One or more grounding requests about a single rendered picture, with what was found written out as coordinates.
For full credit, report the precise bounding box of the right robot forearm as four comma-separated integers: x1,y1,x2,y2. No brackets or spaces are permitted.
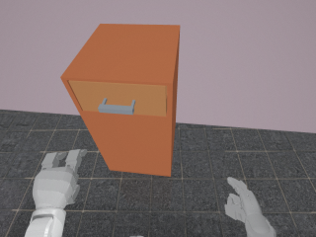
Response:
245,213,277,237

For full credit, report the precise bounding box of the drawer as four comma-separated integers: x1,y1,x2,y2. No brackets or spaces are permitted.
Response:
68,80,168,117

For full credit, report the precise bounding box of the cabinet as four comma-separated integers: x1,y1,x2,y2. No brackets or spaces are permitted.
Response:
60,24,181,177

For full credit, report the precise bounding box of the right robot hand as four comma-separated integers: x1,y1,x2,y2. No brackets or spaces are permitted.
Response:
224,177,263,223

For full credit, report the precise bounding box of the left robot forearm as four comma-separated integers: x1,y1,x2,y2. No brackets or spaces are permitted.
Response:
24,207,66,237

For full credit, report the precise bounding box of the left robot hand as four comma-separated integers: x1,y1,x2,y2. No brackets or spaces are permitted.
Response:
33,149,88,210

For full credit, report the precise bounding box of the handle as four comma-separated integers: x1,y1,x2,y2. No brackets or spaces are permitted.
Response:
98,98,135,115

